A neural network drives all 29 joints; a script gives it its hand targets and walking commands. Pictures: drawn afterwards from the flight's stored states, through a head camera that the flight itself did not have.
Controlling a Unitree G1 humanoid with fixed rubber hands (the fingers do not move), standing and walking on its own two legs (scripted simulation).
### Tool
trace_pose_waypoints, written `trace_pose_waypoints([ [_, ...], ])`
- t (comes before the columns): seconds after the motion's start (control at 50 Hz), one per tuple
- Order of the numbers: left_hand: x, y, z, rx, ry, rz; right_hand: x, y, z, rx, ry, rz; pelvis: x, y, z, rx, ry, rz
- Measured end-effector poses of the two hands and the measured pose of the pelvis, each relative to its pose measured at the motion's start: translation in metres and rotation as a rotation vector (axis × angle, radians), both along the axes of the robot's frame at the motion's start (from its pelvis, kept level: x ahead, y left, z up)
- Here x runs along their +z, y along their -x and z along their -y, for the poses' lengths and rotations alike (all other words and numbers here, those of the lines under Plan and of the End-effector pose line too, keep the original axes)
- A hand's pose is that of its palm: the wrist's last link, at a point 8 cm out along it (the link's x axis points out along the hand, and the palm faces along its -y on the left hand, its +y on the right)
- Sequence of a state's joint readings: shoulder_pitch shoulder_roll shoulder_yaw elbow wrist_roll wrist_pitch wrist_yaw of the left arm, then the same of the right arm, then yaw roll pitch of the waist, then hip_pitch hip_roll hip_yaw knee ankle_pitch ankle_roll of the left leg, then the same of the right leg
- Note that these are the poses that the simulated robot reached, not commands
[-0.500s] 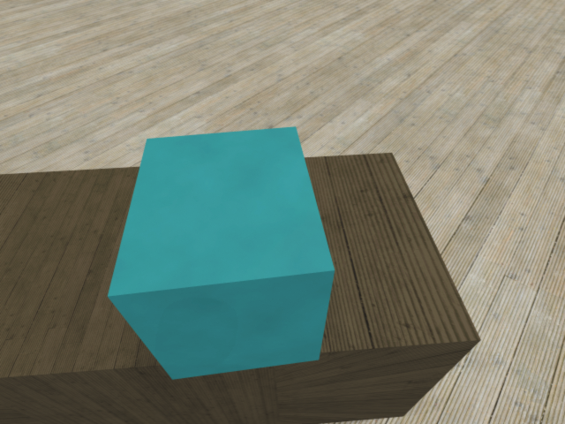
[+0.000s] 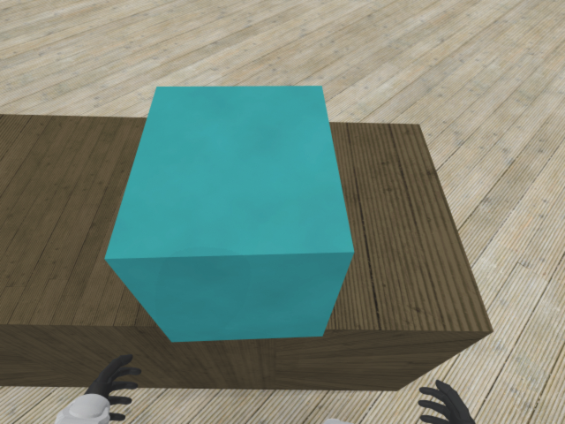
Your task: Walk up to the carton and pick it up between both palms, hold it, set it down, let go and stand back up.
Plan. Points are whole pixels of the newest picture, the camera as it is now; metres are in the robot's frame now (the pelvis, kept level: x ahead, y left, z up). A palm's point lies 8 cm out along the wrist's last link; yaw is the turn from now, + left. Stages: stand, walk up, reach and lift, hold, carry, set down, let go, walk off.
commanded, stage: reach and lift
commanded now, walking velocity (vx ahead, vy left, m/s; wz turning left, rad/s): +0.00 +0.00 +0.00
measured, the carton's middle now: (244, 218) +0.45 +0.07 +0.00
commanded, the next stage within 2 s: none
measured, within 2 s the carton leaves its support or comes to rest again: neither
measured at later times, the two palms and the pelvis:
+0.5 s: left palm (95, 396) +0.18 +0.26 -0.05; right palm out of the picture +0.15 -0.23 -0.06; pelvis +0.01 +0.00 +0.02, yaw +0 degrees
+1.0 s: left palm (91, 391) +0.19 +0.26 -0.04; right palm (442, 405) +0.17 -0.21 -0.05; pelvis +0.02 +0.02 +0.02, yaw +0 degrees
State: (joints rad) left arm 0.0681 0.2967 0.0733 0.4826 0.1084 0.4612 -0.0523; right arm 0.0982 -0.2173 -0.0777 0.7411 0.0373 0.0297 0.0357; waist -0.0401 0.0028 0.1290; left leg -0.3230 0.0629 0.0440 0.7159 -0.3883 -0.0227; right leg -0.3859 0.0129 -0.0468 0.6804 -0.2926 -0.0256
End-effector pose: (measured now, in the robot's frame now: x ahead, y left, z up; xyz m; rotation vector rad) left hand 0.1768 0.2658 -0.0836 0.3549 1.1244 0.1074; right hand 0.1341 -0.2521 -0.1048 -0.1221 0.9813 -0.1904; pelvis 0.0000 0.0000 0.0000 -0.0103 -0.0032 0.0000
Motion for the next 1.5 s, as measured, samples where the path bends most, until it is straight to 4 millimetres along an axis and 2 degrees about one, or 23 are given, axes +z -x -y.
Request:
trace_pose_waypoints([
  [0.14,0.015,-0.018,0.004,-0.003,0.028,0.119,0.004,-0.003,-0.019,0.017,-0.021,0.090,0.006,-0.004,0.001,-0.005,-0.009,-0.010],
  [0.26,0.025,-0.023,0.012,0.002,0.071,0.195,0.018,-0.005,-0.014,0.024,0.001,0.156,0.014,-0.009,0.000,-0.005,-0.010,0.015],
  [0.4,0.028,-0.016,0.012,0.028,0.093,0.265,0.034,-0.010,-0.012,0.045,0.006,0.211,0.019,-0.009,-0.001,-0.007,-0.010,0.047],
  [0.48,0.029,-0.009,0.011,0.034,0.105,0.307,0.040,-0.013,-0.019,0.045,-0.005,0.245,0.021,-0.008,-0.002,-0.004,-0.008,0.061],
  [0.6,0.030,0.003,0.009,0.050,0.118,0.345,0.039,-0.008,-0.033,0.033,-0.042,0.261,0.023,-0.007,-0.008,-0.004,-0.005,0.067],
  [0.68,0.034,0.005,0.007,0.058,0.118,0.397,0.041,-0.009,-0.040,0.037,-0.053,0.300,0.023,-0.008,-0.012,-0.005,-0.006,0.064],
  [1.08,0.044,-0.017,0.009,0.058,0.156,0.612,0.054,-0.048,-0.040,0.067,-0.068,0.466,0.019,-0.021,-0.016,-0.001,-0.002,0.040],
  [1.34,0.063,-0.037,0.010,0.061,0.180,0.784,0.074,-0.083,-0.039,0.086,-0.090,0.636,0.016,-0.026,-0.012,0.007,-0.002,0.027],
  [1.5,0.072,-0.045,0.006,0.060,0.183,0.827,0.077,-0.094,-0.045,0.083,-0.117,0.675,0.015,-0.022,-0.010,0.011,-0.003,0.026],
])
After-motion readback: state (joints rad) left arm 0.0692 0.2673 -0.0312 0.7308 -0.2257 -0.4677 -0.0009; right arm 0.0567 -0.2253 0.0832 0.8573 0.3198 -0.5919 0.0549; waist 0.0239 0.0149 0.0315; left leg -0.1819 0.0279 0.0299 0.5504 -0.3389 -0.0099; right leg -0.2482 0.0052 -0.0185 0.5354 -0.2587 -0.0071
